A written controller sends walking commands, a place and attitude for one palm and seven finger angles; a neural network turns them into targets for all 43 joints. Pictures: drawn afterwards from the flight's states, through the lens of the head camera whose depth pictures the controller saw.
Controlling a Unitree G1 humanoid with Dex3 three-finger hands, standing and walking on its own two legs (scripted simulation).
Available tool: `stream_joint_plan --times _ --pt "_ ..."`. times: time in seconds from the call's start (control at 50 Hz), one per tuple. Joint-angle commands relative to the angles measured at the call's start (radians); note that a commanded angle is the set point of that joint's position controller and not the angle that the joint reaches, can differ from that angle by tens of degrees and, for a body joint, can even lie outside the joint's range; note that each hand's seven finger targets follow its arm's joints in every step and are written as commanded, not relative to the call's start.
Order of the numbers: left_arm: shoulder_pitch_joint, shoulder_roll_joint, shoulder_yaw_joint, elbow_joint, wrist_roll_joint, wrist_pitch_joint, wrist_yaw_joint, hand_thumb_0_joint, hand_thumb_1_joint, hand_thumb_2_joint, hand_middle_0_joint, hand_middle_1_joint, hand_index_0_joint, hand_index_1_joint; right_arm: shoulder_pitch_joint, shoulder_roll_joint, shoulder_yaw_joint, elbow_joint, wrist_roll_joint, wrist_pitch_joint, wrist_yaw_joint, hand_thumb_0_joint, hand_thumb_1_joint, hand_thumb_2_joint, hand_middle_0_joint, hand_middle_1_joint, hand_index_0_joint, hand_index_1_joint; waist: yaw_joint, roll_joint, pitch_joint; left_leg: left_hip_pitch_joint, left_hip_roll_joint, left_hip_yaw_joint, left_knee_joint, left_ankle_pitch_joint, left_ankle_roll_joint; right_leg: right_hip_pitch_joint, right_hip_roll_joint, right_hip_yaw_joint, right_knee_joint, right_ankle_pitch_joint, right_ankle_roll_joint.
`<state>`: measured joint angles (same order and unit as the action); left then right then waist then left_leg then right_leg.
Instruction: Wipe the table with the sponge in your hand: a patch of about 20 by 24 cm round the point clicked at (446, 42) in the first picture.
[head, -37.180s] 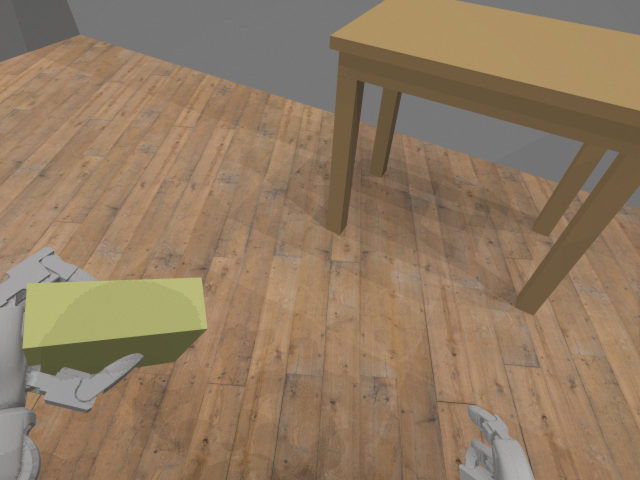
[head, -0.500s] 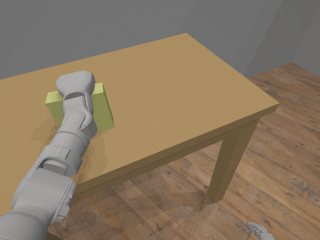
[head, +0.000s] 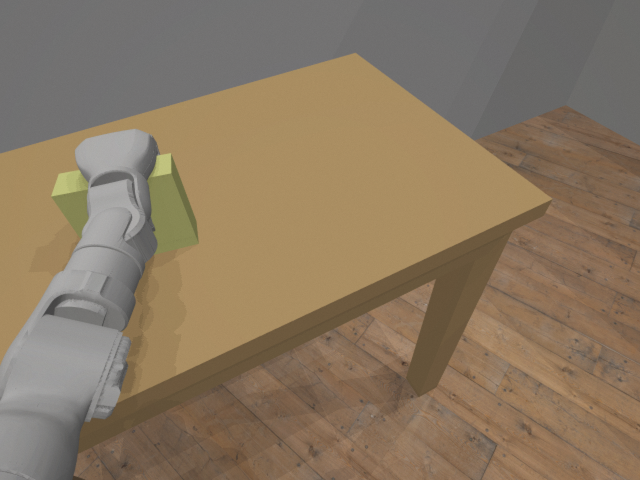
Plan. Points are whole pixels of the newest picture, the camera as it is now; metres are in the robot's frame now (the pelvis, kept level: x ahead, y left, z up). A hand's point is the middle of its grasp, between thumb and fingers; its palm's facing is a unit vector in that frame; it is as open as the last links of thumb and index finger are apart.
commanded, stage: wipe back along the third lane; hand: left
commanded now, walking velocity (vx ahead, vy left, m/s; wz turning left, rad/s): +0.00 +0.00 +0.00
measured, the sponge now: (140, 223) +0.43 +0.27 +0.09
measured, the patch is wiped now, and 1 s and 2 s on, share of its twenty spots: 0.90 0.90 0.90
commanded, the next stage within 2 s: slide back across to the middle lane in 1.50 s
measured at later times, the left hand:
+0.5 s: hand (132, 220) +0.39 +0.24 +0.14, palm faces +0.08 +0.01 -1.00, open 9.4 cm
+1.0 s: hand (145, 241) +0.35 +0.21 +0.15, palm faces +0.17 -0.03 -0.98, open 9.4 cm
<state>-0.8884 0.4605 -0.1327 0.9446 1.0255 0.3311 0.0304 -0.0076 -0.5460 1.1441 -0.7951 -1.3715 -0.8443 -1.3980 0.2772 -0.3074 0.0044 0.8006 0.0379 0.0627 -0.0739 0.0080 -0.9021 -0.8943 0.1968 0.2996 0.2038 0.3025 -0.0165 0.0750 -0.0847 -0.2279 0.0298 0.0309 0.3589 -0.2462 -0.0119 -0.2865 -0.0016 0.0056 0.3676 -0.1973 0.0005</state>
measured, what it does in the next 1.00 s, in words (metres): stands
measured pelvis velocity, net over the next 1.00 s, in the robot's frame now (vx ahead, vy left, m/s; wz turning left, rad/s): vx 0.01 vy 0.02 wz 0.02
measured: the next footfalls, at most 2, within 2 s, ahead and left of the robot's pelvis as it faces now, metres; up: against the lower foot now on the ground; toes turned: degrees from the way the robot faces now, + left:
none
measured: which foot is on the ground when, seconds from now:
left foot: down 0.00-1.00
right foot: down 0.00-1.00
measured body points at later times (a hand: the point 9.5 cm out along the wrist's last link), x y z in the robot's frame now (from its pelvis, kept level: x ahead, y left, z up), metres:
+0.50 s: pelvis +0.02 +0.02 +0.00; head +0.01 -0.02 +0.45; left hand +0.38 +0.24 +0.20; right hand +0.27 -0.18 -0.08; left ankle -0.05 +0.13 -0.75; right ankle -0.01 -0.12 -0.74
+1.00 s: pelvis +0.01 +0.02 -0.01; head +0.00 -0.03 +0.44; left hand +0.34 +0.21 +0.20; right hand +0.25 -0.17 -0.11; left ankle -0.05 +0.13 -0.75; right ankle -0.01 -0.12 -0.74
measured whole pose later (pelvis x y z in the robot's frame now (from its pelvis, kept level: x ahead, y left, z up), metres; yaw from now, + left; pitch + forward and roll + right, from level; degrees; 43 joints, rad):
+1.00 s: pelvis +0.01 +0.02 -0.01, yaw +1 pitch +1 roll +0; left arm -0.42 0.31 -0.41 0.06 1.02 0.77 -0.02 0.03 -0.44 1.08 -0.71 -1.44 -0.78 -1.45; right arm 0.03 -0.27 0.08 0.69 0.06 0.15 0.04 0.01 -0.90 -0.89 0.20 0.30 0.20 0.30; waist 0.11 0.12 -0.09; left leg -0.13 -0.01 0.02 0.44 -0.33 0.01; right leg -0.19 -0.04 0.00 0.48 -0.30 0.02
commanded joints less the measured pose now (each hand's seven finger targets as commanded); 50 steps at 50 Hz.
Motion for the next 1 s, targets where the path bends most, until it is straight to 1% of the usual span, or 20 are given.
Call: stream_joint_plan --times 0.0,0.08,0.1,0.18,0.2,0.28,0.34,0.4,0.46,0.5,0.56,0.6,0.66,0.7,0.74,0.8,0.84,0.88,0.9,0.98 --pt "-0.108 0.088 0.014 -0.199 -0.040 0.018 0.034 0.000 0.100 1.300 -1.200 -1.600 -1.200 -1.600 -0.146 -0.108 -0.045 -0.156 0.009 -0.045 0.017 0.000 -0.900 -0.900 0.200 0.300 0.200 0.300 0.060 -0.155 -0.269 0.034 -0.060 0.043 -0.006 0.373 0.041 0.262 0.035 -0.048 0.012 0.406 -0.042" --pt "-0.055 0.039 -0.026 -0.312 -0.072 0.111 0.036 0.000 0.100 1.300 -1.200 -1.600 -1.200 -1.600 -0.219 -0.107 -0.037 -0.167 0.021 -0.037 0.031 0.000 -0.900 -0.900 0.200 0.300 0.200 0.300 0.066 -0.155 -0.219 0.038 -0.067 0.048 -0.015 0.372 0.040 0.265 0.039 -0.056 0.014 0.403 -0.042" --pt "-0.046 0.033 -0.021 -0.358 -0.082 0.137 0.032 0.000 0.100 1.300 -1.200 -1.600 -1.200 -1.600 -0.250 -0.106 -0.036 -0.176 0.023 -0.035 0.034 0.000 -0.900 -0.900 0.200 0.300 0.200 0.300 0.081 -0.113 -0.226 0.057 -0.066 0.048 -0.021 0.399 0.038 0.266 0.038 -0.055 0.010 0.412 -0.047" --pt "-0.008 -0.011 -0.065 -0.428 -0.103 0.244 0.008 0.000 0.100 1.300 -1.200 -1.600 -1.200 -1.600 -0.307 -0.101 -0.022 -0.186 0.028 -0.024 0.041 0.000 -0.900 -0.900 0.200 0.300 0.200 0.300 0.081 -0.130 -0.212 0.075 -0.070 0.048 -0.021 0.398 0.037 0.271 0.040 -0.067 0.015 0.396 -0.047" --pt "-0.020 0.008 -0.053 -0.449 -0.099 0.263 -0.002 0.000 0.100 1.300 -1.200 -1.600 -1.200 -1.600 -0.322 -0.105 -0.018 -0.187 0.026 -0.020 0.042 0.000 -0.900 -0.900 0.200 0.300 0.200 0.300 0.085 -0.124 -0.220 0.084 -0.069 0.045 -0.024 0.410 0.037 0.271 0.041 -0.066 0.011 0.400 -0.049" --pt "-0.004 -0.049 -0.114 -0.514 -0.090 0.324 -0.044 0.000 0.100 1.300 -1.200 -1.600 -1.200 -1.600 -0.364 -0.095 -0.003 -0.210 0.026 -0.005 0.044 0.000 -0.900 -0.900 0.200 0.300 0.200 0.300 0.075 -0.160 -0.212 0.096 -0.072 0.042 -0.010 0.411 0.038 0.267 0.039 -0.077 0.031 0.395 -0.047" --pt "-0.003 -0.087 -0.141 -0.544 -0.082 0.339 -0.062 0.000 0.100 1.300 -1.200 -1.600 -1.200 -1.600 -0.378 -0.087 0.006 -0.223 0.021 0.002 0.047 0.000 -0.900 -0.900 0.200 0.300 0.200 0.300 0.076 -0.159 -0.214 0.111 -0.071 0.036 0.005 0.423 0.038 0.252 0.038 -0.082 0.047 0.389 -0.049" --pt "0.023 -0.073 -0.129 -0.629 -0.067 0.340 -0.075 0.000 0.100 1.300 -1.200 -1.600 -1.200 -1.600 -0.398 -0.085 0.013 -0.246 0.015 0.011 0.050 0.000 -0.900 -0.900 0.200 0.300 0.200 0.300 0.093 -0.147 -0.255 0.125 -0.071 0.030 0.021 0.471 0.035 0.272 0.036 -0.073 0.061 0.427 -0.053" --pt "0.023 -0.160 -0.206 -0.645 -0.061 0.356 -0.084 0.000 0.100 1.300 -1.200 -1.600 -1.200 -1.600 -0.405 -0.070 0.019 -0.249 0.018 0.016 0.058 0.000 -0.900 -0.900 0.200 0.300 0.200 0.300 0.076 -0.152 -0.224 0.131 -0.066 0.025 0.040 0.503 0.032 0.243 0.036 -0.082 0.076 0.431 -0.052" --pt "0.035 -0.084 -0.144 -0.683 -0.054 0.364 -0.083 0.000 0.100 1.300 -1.200 -1.600 -1.200 -1.600 -0.420 -0.076 0.024 -0.256 0.014 0.022 0.061 0.000 -0.900 -0.900 0.200 0.300 0.200 0.300 0.095 -0.137 -0.228 0.122 -0.064 0.021 0.038 0.488 0.028 0.250 0.039 -0.076 0.076 0.417 -0.057" --pt "0.055 -0.193 -0.240 -0.714 -0.060 0.384 -0.092 0.000 0.100 1.300 -1.200 -1.600 -1.200 -1.600 -0.429 -0.059 0.029 -0.262 0.021 0.022 0.073 0.000 -0.900 -0.900 0.200 0.300 0.200 0.300 0.084 -0.103 -0.210 0.130 -0.062 0.016 0.051 0.532 0.026 0.236 0.036 -0.084 0.090 0.425 -0.058" --pt "0.086 -0.140 -0.194 -0.756 -0.056 0.390 -0.096 0.000 0.100 1.300 -1.200 -1.600 -1.200 -1.600 -0.443 -0.064 0.031 -0.272 0.015 0.025 0.078 0.000 -0.900 -0.900 0.200 0.300 0.200 0.300 0.103 -0.116 -0.242 0.127 -0.061 0.010 0.059 0.536 0.027 0.256 0.042 -0.076 0.095 0.431 -0.062" --pt "0.130 -0.197 -0.248 -0.785 -0.068 0.405 -0.104 0.000 0.100 1.300 -1.200 -1.600 -1.200 -1.600 -0.441 -0.055 0.034 -0.276 0.022 0.023 0.086 0.000 -0.900 -0.900 0.200 0.300 0.200 0.300 0.094 -0.120 -0.238 0.128 -0.062 0.013 0.072 0.556 0.029 0.259 0.037 -0.082 0.111 0.457 -0.056" --pt "0.178 -0.160 -0.212 -0.848 -0.071 0.409 -0.107 0.000 0.100 1.300 -1.200 -1.600 -1.200 -1.600 -0.455 -0.058 0.032 -0.292 0.021 0.026 0.093 0.000 -0.900 -0.900 0.200 0.300 0.200 0.300 0.110 -0.131 -0.257 0.120 -0.057 0.006 0.072 0.556 0.028 0.275 0.042 -0.076 0.114 0.449 -0.059" --pt "0.195 -0.223 -0.279 -0.865 -0.076 0.420 -0.111 0.000 0.100 1.300 -1.200 -1.600 -1.200 -1.600 -0.460 -0.049 0.035 -0.295 0.026 0.025 0.101 0.000 -0.900 -0.900 0.200 0.300 0.200 0.300 0.100 -0.129 -0.244 0.128 -0.058 0.007 0.082 0.577 0.033 0.268 0.040 -0.086 0.128 0.462 -0.056" --pt "0.259 -0.143 -0.196 -0.926 -0.083 0.430 -0.106 0.000 0.100 1.300 -1.200 -1.600 -1.200 -1.600 -0.473 -0.056 0.032 -0.302 0.025 0.027 0.110 0.000 -0.900 -0.900 0.200 0.300 0.200 0.300 0.122 -0.161 -0.238 0.104 -0.054 0.005 0.073 0.526 0.032 0.280 0.045 -0.077 0.122 0.442 -0.056" --pt "0.252 -0.206 -0.259 -0.917 -0.090 0.444 -0.103 0.000 0.100 1.300 -1.200 -1.600 -1.200 -1.600 -0.479 -0.046 0.037 -0.297 0.030 0.027 0.113 0.000 -0.900 -0.900 0.200 0.300 0.200 0.300 0.108 -0.176 -0.197 0.094 -0.061 0.012 0.071 0.479 0.036 0.262 0.041 -0.088 0.126 0.418 -0.054" --pt "0.273 -0.196 -0.253 -0.965 -0.092 0.450 -0.100 0.000 0.100 1.300 -1.200 -1.600 -1.200 -1.600 -0.488 -0.047 0.034 -0.301 0.032 0.029 0.118 0.000 -0.900 -0.900 0.200 0.300 0.200 0.300 0.115 -0.165 -0.198 0.096 -0.061 0.013 0.065 0.471 0.036 0.265 0.043 -0.086 0.124 0.411 -0.054" --pt "0.299 -0.147 -0.200 -0.991 -0.090 0.451 -0.095 0.000 0.100 1.300 -1.200 -1.600 -1.200 -1.600 -0.494 -0.051 0.033 -0.307 0.028 0.030 0.118 0.000 -0.900 -0.900 0.200 0.300 0.200 0.300 0.128 -0.186 -0.218 0.093 -0.058 0.010 0.068 0.464 0.036 0.277 0.047 -0.077 0.124 0.409 -0.056" --pt "0.323 -0.186 -0.246 -1.030 -0.094 0.458 -0.086 0.000 0.100 1.300 -1.200 -1.600 -1.200 -1.600 -0.501 -0.042 0.035 -0.308 0.034 0.038 0.122 0.000 -0.900 -0.900 0.200 0.300 0.200 0.300 0.118 -0.165 -0.167 0.083 -0.062 0.021 0.059 0.416 0.037 0.257 0.043 -0.080 0.122 0.375 -0.054"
